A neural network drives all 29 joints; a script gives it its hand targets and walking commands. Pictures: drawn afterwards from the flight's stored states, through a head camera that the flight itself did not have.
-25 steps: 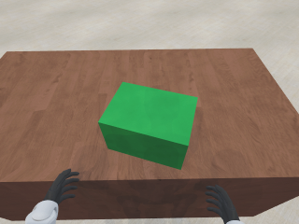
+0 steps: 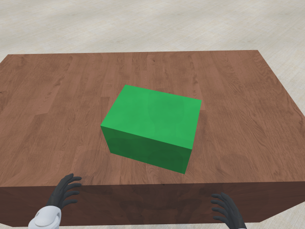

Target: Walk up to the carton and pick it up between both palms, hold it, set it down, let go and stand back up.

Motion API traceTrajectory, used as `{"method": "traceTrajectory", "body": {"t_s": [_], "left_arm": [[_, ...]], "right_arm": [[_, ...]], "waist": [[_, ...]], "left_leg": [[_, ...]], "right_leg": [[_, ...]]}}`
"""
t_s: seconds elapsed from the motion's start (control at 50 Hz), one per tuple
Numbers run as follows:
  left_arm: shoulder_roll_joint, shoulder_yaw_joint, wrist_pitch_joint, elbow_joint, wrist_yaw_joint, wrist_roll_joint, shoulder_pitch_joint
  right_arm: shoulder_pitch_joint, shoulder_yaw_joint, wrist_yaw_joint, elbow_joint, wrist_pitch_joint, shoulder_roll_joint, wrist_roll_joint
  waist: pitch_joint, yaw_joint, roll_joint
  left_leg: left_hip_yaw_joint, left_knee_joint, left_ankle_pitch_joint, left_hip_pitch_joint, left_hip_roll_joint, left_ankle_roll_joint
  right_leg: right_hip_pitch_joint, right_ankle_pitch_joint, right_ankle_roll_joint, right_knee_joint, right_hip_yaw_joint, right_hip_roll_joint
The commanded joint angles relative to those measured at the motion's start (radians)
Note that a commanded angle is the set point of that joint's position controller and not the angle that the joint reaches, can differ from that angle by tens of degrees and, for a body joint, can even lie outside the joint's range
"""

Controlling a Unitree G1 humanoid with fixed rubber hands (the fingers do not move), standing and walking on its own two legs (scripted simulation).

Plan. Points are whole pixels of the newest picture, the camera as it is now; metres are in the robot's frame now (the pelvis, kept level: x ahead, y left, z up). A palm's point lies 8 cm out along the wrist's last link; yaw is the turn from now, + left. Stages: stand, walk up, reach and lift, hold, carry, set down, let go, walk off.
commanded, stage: let go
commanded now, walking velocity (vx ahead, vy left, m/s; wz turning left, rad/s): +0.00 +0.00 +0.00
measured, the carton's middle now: (153, 127) +0.43 +0.00 -0.03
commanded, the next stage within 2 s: stand in 0.48 s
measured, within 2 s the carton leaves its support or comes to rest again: neither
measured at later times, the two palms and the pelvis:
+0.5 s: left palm (56, 206) +0.19 +0.25 -0.03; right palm out of the picture +0.14 -0.20 -0.09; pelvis +0.00 +0.00 +0.00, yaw +0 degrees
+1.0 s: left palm (57, 207) +0.19 +0.25 -0.04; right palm out of the picture +0.14 -0.26 -0.11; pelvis +0.02 -0.01 +0.00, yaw +0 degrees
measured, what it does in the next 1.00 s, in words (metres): stands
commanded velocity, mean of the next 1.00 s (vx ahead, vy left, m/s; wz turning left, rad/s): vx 0.00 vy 0.00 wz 0.00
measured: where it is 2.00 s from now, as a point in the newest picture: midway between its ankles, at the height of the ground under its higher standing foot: outside the picture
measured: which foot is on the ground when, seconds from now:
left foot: down 0.00-1.00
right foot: down 0.00-1.00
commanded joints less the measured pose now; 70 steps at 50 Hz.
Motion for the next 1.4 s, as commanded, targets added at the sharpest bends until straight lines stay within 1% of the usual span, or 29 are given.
{"method": "traceTrajectory", "body": {"t_s": [0.0, 0.02, 0.06, 0.12, 0.26, 0.44, 0.46, 0.48, 0.56, 0.58, 0.6, 0.64, 0.68, 0.7, 0.78, 0.8, 0.84, 0.86, 0.9, 0.92, 0.96, 1.04, 1.06, 1.08, 1.16, 1.18, 1.22, 1.24, 1.38], "left_arm": [[-0.069, -0.021, 0.006, 0.073, -0.019, 0.079, 0.051], [-0.072, -0.027, 0.005, 0.09, -0.028, 0.073, 0.069], [-0.083, -0.018, 0.003, 0.088, -0.02, 0.083, 0.064], [-0.072, -0.027, 0.006, 0.083, -0.03, 0.072, 0.049], [-0.093, -0.04, 0.005, 0.073, -0.013, 0.098, 0.06], [-0.089, -0.039, -0.001, 0.082, -0.012, 0.101, 0.061], [0.204, 0.094, -0.111, 0.033, 0.01, 0.178, 0.007], [0.213, 0.094, -0.149, 0.051, 0.013, 0.179, 0.016], [0.179, 0.091, -0.193, 0.074, -0.007, 0.171, 0.015], [0.19, 0.094, -0.198, 0.079, -0.003, 0.183, 0.004], [0.188, 0.094, -0.203, 0.084, -0.006, 0.172, 0.046], [0.171, 0.095, -0.219, 0.103, -0.006, 0.172, 0.031], [0.185, 0.103, -0.224, 0.105, -0.006, 0.167, 0.024], [0.201, 0.097, -0.227, 0.112, -0.005, 0.168, 0.023], [0.197, 0.102, -0.242, 0.125, -0.004, 0.156, 0.024], [0.219, 0.111, -0.244, 0.134, -0.008, 0.159, 0.051], [0.194, 0.105, -0.241, 0.126, -0.005, 0.15, 0.034], [0.195, 0.1, -0.241, 0.137, -0.006, 0.147, 0.051], [0.179, 0.098, -0.247, 0.13, 0.0, 0.152, 0.031], [0.174, 0.098, -0.252, 0.135, 0.0, 0.148, 0.044], [0.214, 0.111, -0.252, 0.15, 0.0, 0.149, 0.064], [0.196, 0.101, -0.252, 0.15, -0.007, 0.144, 0.073], [0.215, 0.11, -0.252, 0.162, -0.002, 0.15, 0.04], [0.207, 0.106, -0.252, 0.17, 0.001, 0.147, 0.053], [0.185, 0.099, -0.248, 0.166, 0.003, 0.143, 0.032], [0.196, 0.104, -0.25, 0.167, 0.002, 0.154, 0.031], [0.193, 0.102, -0.252, 0.171, -0.003, 0.142, 0.061], [0.185, 0.1, -0.253, 0.184, 0.003, 0.134, 0.07], [0.195, 0.093, -0.259, 0.181, 0.003, 0.135, 0.062]], "right_arm": [[-0.126, -0.148, 0.012, -0.06, -0.062, -0.174, -0.076], [-0.106, -0.154, 0.007, -0.054, -0.066, -0.169, -0.084], [-0.106, -0.134, 0.014, -0.051, -0.064, -0.18, -0.067], [-0.109, -0.143, 0.007, -0.079, -0.069, -0.163, -0.076], [-0.126, -0.155, 0.019, -0.01, -0.063, -0.173, -0.077], [-0.126, -0.162, 0.016, -0.038, -0.069, -0.169, -0.088], [-0.01, -0.111, 0.013, 0.056, 0.001, -0.353, -0.101], [-0.006, -0.112, 0.007, 0.059, 0.027, -0.346, -0.101], [-0.056, -0.095, 0.013, 0.043, 0.064, -0.361, -0.104], [-0.044, -0.084, 0.02, 0.05, 0.068, -0.336, -0.101], [-0.051, -0.1, 0.018, 0.053, 0.072, -0.372, -0.094], [-0.051, -0.095, 0.026, 0.077, 0.073, -0.37, -0.095], [-0.065, -0.087, 0.029, 0.072, 0.078, -0.36, -0.094], [-0.044, -0.085, 0.026, 0.077, 0.08, -0.36, -0.096], [-0.056, -0.081, 0.029, 0.092, 0.081, -0.374, -0.079], [-0.061, -0.086, 0.027, 0.086, 0.085, -0.373, -0.08], [-0.053, -0.083, 0.028, 0.102, 0.086, -0.396, -0.078], [-0.059, -0.091, 0.027, 0.098, 0.081, -0.422, -0.081], [-0.042, -0.092, 0.024, 0.093, 0.084, -0.397, -0.084], [-0.052, -0.092, 0.028, 0.102, 0.083, -0.4, -0.078], [-0.054, -0.093, 0.028, 0.1, 0.085, -0.394, -0.075], [-0.021, -0.099, 0.018, 0.105, 0.09, -0.413, -0.073], [-0.042, -0.089, 0.018, 0.105, 0.087, -0.391, -0.081], [-0.052, -0.092, 0.022, 0.104, 0.089, -0.394, -0.086], [-0.087, -0.093, 0.017, 0.09, 0.083, -0.403, -0.085], [-0.052, -0.094, 0.017, 0.096, 0.08, -0.401, -0.082], [-0.083, -0.1, 0.018, 0.097, 0.079, -0.418, -0.082], [-0.069, -0.098, 0.016, 0.109, 0.081, -0.425, -0.084], [-0.033, -0.102, 0.017, 0.117, 0.072, -0.412, -0.073]], "waist": [[-0.125, 0.018, -0.041], [-0.12, 0.014, -0.086], [-0.124, 0.02, -0.032], [-0.112, 0.014, -0.072], [-0.111, 0.008, -0.018], [-0.128, 0.009, -0.048], [-0.166, 0.055, -0.05], [-0.215, 0.039, -0.121], [-0.074, 0.041, -0.035], [-0.071, 0.03, -0.076], [-0.064, 0.049, -0.028], [-0.114, 0.035, -0.027], [-0.08, 0.038, -0.087], [-0.098, 0.018, -0.066], [-0.14, 0.027, -0.112], [-0.167, 0.016, -0.075], [-0.171, 0.021, -0.135], [-0.151, 0.036, -0.118], [-0.152, 0.013, -0.085], [-0.192, 0.026, -0.134], [-0.23, 0.026, -0.125], [-0.142, 0.023, -0.149], [-0.171, 0.017, -0.102], [-0.154, 0.022, -0.13], [-0.13, 0.029, -0.093], [-0.15, 0.015, -0.138], [-0.157, 0.039, -0.111], [-0.113, 0.038, -0.077], [-0.145, 0.031, -0.112]], "left_leg": [[0.059, -0.283, 0.055, 0.071, -0.04, -0.047], [0.061, -0.279, 0.062, 0.077, -0.041, -0.046], [0.063, -0.292, 0.086, 0.064, -0.038, -0.053], [0.062, -0.274, 0.046, 0.075, -0.049, -0.046], [0.046, -0.299, 0.017, 0.039, -0.029, -0.05], [0.059, -0.274, 0.033, 0.049, -0.042, -0.049], [-0.017, -0.199, 0.079, -0.09, 0.018, 0.004], [-0.03, -0.202, -0.007, -0.066, 0.016, 0.012], [-0.081, -0.274, -0.262, -0.141, 0.03, 0.033], [-0.105, -0.3, -0.306, -0.177, 0.04, 0.037], [-0.097, -0.286, -0.28, -0.154, 0.033, 0.04], [-0.097, -0.275, -0.253, -0.11, 0.031, 0.048], [-0.078, -0.246, -0.165, -0.095, 0.03, 0.046], [-0.082, -0.243, -0.149, -0.079, 0.032, 0.053], [-0.069, -0.193, 0.016, -0.03, 0.035, 0.06], [-0.068, -0.192, -0.002, 0.004, 0.038, 0.06], [-0.077, -0.19, 0.027, -0.009, 0.042, 0.067], [-0.071, -0.177, 0.064, -0.004, 0.046, 0.07], [-0.066, -0.173, 0.112, 0.003, 0.041, 0.058], [-0.069, -0.172, 0.109, 0.033, 0.044, 0.058], [-0.044, -0.161, 0.18, 0.074, 0.035, 0.054], [-0.047, -0.157, 0.09, 0.015, 0.037, 0.064], [-0.046, -0.175, 0.116, 0.047, 0.042, 0.057], [-0.062, -0.187, 0.086, 0.036, 0.057, 0.075], [-0.061, -0.19, 0.068, -0.002, 0.052, 0.071], [-0.053, -0.177, 0.079, 0.006, 0.052, 0.062], [-0.074, -0.202, 0.047, 0.002, 0.067, 0.074], [-0.08, -0.2, 0.067, -0.009, 0.053, 0.076], [-0.075, -0.178, 0.129, 0.018, 0.056, 0.071]], "right_leg": [[0.119, -0.001, -0.06, -0.106, -0.071, 0.058], [0.119, 0.001, -0.062, -0.112, -0.071, 0.059], [0.143, 0.036, -0.059, -0.096, -0.074, 0.064], [0.113, -0.011, -0.059, -0.125, -0.06, 0.052], [0.139, 0.006, -0.063, -0.08, -0.077, 0.07], [0.108, -0.004, -0.068, -0.09, -0.065, 0.052], [0.083, 0.034, -0.052, -0.005, 0.077, -0.085], [0.081, -0.021, -0.057, 0.005, 0.064, -0.084], [-0.068, -0.128, -0.045, -0.013, 0.089, -0.055], [-0.045, -0.173, -0.051, -0.002, 0.076, -0.051], [-0.062, -0.137, -0.055, -0.007, 0.086, -0.06], [-0.041, -0.112, -0.058, 0.009, 0.077, -0.051], [-0.057, -0.097, -0.058, -0.022, 0.09, -0.074], [-0.065, -0.111, -0.062, -0.033, 0.108, -0.085], [-0.031, -0.002, -0.071, -0.017, 0.098, -0.093], [-0.053, -0.017, -0.071, -0.007, 0.091, -0.092], [-0.011, 0.017, -0.076, -0.008, 0.084, -0.089], [-0.033, 0.036, -0.077, -0.014, 0.09, -0.1], [-0.03, 0.087, -0.076, 0.001, 0.097, -0.098], [-0.014, 0.088, -0.073, 0.005, 0.092, -0.093], [0.014, 0.124, -0.065, 0.014, 0.065, -0.085], [-0.02, 0.105, -0.076, 0.001, 0.083, -0.095], [-0.03, 0.081, -0.074, 0.004, 0.103, -0.093], [-0.031, 0.057, -0.08, 0.001, 0.099, -0.097], [-0.033, 0.06, -0.088, -0.01, 0.103, -0.098], [-0.025, 0.067, -0.082, -0.016, 0.092, -0.097], [-0.02, 0.033, -0.082, 0.006, 0.082, -0.091], [-0.035, 0.04, -0.088, -0.015, 0.111, -0.095], [-0.021, 0.087, -0.095, -0.003, 0.1, -0.1]]}}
